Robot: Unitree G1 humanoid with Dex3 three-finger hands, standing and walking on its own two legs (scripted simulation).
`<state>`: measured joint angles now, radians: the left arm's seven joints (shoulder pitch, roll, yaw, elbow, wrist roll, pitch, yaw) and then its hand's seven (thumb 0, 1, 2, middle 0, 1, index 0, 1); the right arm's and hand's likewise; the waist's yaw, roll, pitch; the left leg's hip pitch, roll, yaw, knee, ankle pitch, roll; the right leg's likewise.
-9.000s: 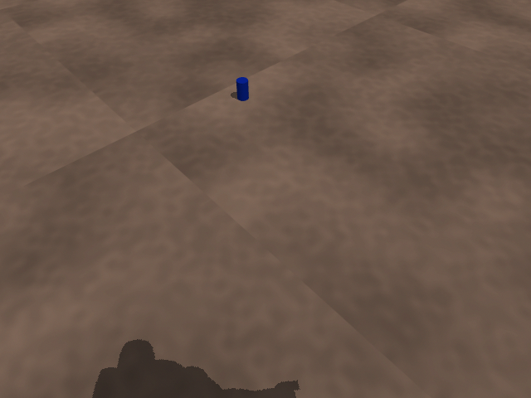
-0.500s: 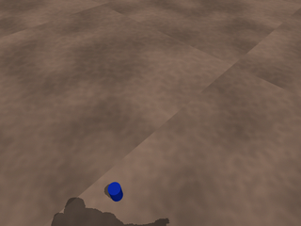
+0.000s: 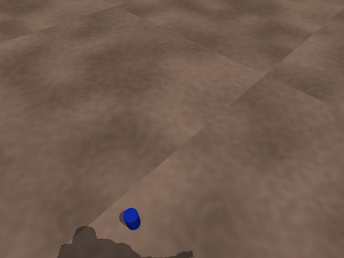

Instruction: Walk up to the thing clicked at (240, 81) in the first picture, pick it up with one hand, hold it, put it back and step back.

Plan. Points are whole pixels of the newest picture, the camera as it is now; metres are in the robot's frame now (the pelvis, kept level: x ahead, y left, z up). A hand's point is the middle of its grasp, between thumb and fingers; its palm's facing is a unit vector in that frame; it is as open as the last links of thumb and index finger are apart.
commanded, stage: go down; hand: left
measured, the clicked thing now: (132, 219) +0.44 +0.22 -0.72
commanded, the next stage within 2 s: none
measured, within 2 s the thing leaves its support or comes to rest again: neither
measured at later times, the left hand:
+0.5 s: hand out of the picture +0.14 +0.27 -0.17, palm faces +0.01 -0.93 -0.37, open 14.1 cm
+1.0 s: hand out of the picture +0.15 +0.27 -0.19, palm faces +0.02 -0.93 -0.36, open 16.5 cm
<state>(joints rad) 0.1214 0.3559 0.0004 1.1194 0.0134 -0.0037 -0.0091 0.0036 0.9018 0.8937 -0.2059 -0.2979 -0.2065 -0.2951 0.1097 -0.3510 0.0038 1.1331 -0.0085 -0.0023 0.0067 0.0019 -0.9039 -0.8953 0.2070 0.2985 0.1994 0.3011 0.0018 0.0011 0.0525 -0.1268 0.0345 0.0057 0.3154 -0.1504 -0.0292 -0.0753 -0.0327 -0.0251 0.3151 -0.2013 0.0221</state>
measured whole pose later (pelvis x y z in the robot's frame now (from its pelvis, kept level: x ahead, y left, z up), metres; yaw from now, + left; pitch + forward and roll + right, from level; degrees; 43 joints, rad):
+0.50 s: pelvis -0.01 +0.01 -0.03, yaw -1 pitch +8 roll -1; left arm 0.08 0.32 0.16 0.81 0.09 0.17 -0.02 0.00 -0.07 0.51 -0.07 -0.36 -0.07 -0.35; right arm 0.25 -0.25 -0.02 0.69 0.03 -0.06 -0.03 0.01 -0.89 -0.89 0.21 0.30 0.20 0.30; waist -0.03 0.01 -0.03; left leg -0.53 0.03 0.01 0.71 -0.31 -0.01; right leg -0.48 -0.04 -0.01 0.69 -0.36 0.03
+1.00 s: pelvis +0.01 +0.01 -0.08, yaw +0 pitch +15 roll -2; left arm 0.30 0.34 0.19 0.35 0.06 0.31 -0.06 -0.01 -0.46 0.28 -0.09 -0.25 -0.08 -0.25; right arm 0.22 -0.24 -0.01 0.57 0.01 -0.14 -0.10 0.01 -0.79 -0.86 0.21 0.30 0.20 0.30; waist -0.03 0.01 -0.11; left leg -0.82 0.05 -0.03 1.04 -0.49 -0.02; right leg -0.73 -0.03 -0.03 0.99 -0.52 0.03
